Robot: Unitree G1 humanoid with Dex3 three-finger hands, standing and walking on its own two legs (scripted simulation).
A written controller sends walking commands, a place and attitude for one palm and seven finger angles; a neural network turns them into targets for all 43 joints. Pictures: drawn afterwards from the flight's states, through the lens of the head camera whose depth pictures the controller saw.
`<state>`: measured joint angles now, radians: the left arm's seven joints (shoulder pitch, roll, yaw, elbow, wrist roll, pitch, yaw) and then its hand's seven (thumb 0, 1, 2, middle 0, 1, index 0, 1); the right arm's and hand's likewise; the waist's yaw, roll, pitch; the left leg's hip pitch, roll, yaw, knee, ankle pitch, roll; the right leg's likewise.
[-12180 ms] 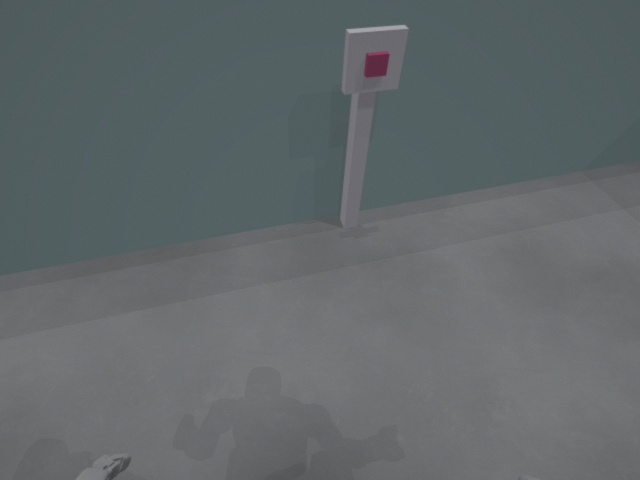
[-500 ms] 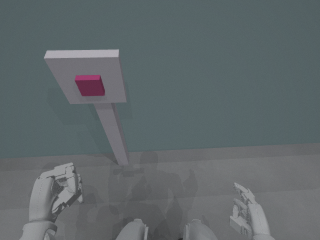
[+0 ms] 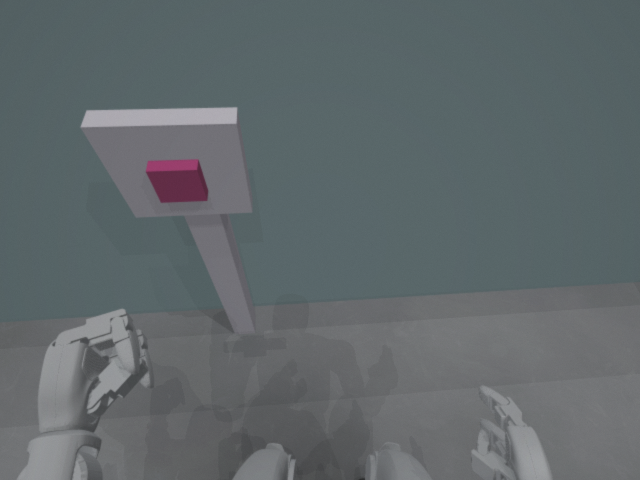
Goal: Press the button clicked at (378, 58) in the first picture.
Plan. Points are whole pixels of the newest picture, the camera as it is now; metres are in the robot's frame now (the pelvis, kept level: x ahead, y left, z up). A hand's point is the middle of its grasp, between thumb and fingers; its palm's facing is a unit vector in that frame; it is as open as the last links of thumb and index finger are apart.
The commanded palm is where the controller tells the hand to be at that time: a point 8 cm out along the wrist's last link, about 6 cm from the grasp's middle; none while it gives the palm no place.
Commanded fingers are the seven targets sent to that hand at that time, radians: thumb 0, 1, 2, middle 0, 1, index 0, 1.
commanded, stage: raise the hand and make a fist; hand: left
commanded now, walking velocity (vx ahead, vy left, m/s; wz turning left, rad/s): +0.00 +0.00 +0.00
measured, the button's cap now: (179, 179) +0.48 +0.24 +0.05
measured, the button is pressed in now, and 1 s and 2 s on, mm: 0 0 0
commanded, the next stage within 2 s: aim a knuckle at the button in 0.06 s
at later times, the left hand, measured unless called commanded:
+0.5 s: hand (178, 334) +0.27 +0.19 +0.03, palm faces +0.15 -0.99 -0.05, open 3.1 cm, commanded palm +0.25 +0.24 +0.04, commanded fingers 0.00 0.90 0.90 -1.30 -1.50 -1.30 -1.50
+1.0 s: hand (195, 281) +0.34 +0.19 +0.02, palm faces +0.15 -0.99 -0.03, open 3.1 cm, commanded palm +0.31 +0.24 +0.03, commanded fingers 0.00 0.90 0.90 -1.30 -1.50 -1.30 -1.50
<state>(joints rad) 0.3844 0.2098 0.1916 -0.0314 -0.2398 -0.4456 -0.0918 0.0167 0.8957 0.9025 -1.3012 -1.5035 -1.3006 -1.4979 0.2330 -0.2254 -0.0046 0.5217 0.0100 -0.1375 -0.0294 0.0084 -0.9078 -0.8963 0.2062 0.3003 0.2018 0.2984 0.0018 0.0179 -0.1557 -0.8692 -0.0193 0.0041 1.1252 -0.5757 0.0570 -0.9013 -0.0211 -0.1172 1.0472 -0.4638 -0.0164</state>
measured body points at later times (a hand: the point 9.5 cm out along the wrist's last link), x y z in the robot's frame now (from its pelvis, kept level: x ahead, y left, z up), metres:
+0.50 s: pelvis -0.02 -0.03 -0.01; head +0.07 -0.02 +0.43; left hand +0.26 +0.24 +0.04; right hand +0.16 -0.27 -0.10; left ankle -0.02 +0.08 -0.66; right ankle +0.02 -0.12 -0.66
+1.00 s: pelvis -0.01 -0.03 -0.01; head +0.09 -0.02 +0.43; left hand +0.33 +0.24 +0.03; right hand +0.13 -0.28 -0.12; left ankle -0.02 +0.08 -0.66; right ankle +0.02 -0.12 -0.66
